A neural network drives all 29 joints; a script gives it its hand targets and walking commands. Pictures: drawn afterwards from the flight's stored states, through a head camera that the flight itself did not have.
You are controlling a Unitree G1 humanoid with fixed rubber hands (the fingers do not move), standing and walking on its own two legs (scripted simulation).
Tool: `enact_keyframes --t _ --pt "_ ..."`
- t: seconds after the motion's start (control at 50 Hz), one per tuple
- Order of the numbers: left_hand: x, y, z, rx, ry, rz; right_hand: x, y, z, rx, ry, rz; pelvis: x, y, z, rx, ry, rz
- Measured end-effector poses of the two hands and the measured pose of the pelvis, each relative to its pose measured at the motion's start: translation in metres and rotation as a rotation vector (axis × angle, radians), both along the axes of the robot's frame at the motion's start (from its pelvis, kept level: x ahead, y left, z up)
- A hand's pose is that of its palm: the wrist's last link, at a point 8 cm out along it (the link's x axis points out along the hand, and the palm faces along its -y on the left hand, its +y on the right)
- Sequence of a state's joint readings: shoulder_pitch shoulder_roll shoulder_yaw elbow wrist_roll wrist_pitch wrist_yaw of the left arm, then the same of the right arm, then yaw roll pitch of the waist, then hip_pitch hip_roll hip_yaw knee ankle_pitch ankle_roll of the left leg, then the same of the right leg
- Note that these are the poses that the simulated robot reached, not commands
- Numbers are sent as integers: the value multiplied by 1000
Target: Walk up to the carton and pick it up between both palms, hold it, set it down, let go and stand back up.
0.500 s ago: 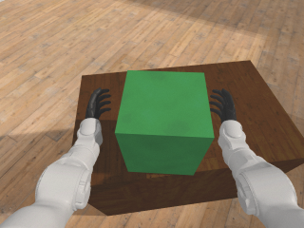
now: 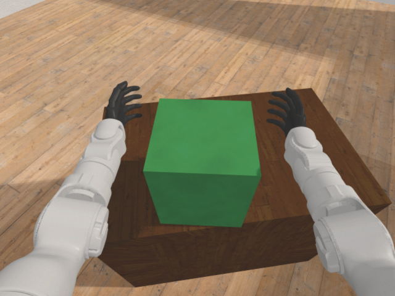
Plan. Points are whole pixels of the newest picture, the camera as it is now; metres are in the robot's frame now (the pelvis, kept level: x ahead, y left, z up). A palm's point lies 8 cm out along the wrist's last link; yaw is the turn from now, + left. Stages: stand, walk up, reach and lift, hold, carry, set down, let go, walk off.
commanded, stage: set down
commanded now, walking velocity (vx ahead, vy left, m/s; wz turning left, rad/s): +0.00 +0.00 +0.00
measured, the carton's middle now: (202, 166) +0.41 +0.01 -0.01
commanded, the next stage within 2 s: none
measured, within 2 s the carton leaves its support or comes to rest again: neither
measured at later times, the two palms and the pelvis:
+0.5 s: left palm (100, 129) +0.40 +0.22 +0.13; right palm (304, 139) +0.39 -0.19 +0.12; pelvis +0.01 +0.00 +0.01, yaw +0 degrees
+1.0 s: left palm (100, 182) +0.31 +0.22 +0.06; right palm (306, 189) +0.31 -0.19 +0.06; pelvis +0.02 +0.00 +0.01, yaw +0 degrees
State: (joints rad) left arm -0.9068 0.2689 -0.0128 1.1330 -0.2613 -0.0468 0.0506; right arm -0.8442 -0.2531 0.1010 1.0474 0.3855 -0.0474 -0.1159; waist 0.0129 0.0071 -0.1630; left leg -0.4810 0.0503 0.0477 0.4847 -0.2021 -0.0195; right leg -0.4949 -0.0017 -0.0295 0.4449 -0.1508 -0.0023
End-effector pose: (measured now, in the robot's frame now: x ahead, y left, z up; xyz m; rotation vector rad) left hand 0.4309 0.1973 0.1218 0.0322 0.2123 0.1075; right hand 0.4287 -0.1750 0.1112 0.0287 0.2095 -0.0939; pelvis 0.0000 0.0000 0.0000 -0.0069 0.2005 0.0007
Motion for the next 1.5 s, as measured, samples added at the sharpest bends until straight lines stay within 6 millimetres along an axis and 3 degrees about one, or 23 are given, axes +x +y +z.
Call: enact_keyframes --t 0.2,0.4,0.6,0.72,0.94,1.22,1.5 --pt "-11 14 29 3 22 4 -4 -6 31 4 9 -32 8 -2 9 -3 -135 7" --pt "-18 17 29 1 38 -15 -19 -10 29 16 20 -24 11 0 11 -3 -177 3" --pt "-58 25 -18 -10 89 -2 -59 -9 -18 28 33 -30 15 4 12 0 -208 6" --pt "-85 23 -42 -27 97 -3 -83 -13 -32 7 17 -39 15 5 11 0 -206 10" --pt "-107 19 -52 -31 64 -5 -107 -16 -47 -3 24 -23 17 4 12 3 -213 3" --pt "-167 27 -103 -8 102 15 -168 -12 -93 -10 89 -29 22 5 11 3 -229 11" --pt "-199 32 -132 6 73 15 -195 -8 -126 -17 96 -22 22 11 7 -1 -217 8"
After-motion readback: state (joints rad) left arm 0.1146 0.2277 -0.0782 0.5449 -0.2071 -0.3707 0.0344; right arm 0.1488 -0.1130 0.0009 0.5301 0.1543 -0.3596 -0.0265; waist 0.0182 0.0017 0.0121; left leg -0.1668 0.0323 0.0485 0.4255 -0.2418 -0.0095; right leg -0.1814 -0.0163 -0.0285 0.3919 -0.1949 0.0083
